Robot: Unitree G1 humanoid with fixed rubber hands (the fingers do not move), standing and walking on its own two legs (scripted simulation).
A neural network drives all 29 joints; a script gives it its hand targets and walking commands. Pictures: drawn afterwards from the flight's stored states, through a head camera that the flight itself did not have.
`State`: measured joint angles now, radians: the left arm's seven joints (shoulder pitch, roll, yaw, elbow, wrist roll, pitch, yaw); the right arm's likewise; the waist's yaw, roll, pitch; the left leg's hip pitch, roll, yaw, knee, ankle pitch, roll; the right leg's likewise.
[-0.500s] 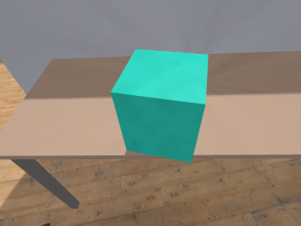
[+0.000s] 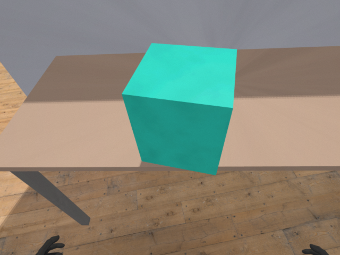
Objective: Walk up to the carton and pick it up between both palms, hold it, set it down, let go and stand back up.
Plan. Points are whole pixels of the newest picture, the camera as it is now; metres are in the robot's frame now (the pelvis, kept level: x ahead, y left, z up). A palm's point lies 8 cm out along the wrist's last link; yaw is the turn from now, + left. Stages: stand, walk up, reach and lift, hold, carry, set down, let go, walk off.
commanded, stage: reach and lift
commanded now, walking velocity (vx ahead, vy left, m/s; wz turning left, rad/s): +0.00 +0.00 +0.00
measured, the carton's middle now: (184, 110) +0.46 -0.01 +0.09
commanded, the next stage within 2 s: none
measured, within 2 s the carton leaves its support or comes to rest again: neither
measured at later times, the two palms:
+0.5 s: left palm (45, 250) +0.16 +0.30 -0.02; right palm out of the picture +0.13 -0.29 -0.03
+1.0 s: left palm (51, 216) +0.21 +0.27 +0.05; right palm (305, 228) +0.18 -0.23 +0.04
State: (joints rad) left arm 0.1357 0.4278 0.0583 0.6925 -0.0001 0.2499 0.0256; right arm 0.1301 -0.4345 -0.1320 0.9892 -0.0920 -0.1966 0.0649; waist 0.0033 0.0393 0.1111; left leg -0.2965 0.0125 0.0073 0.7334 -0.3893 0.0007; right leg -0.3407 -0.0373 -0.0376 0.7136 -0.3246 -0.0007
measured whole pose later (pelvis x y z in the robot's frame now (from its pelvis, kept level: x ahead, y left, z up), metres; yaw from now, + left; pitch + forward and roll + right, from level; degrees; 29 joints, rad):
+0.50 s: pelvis -0.02 +0.00 +0.02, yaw +0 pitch -4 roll -1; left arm 0.14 0.36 0.11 0.39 0.00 0.30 -0.01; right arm 0.19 -0.33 -0.13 0.63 0.00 -0.16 0.01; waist 0.00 0.01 0.09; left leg -0.23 0.02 0.01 0.55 -0.26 0.01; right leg -0.25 -0.03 -0.04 0.49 -0.18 0.02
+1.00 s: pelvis -0.01 -0.01 +0.03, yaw +0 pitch -2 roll +0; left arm 0.18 0.38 0.13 0.14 -0.06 0.25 -0.11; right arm 0.34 -0.15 -0.03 -0.05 0.06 0.13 -0.18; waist 0.00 0.01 0.07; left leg -0.15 0.02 0.01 0.37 -0.19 0.00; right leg -0.19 -0.02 -0.04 0.36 -0.14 0.00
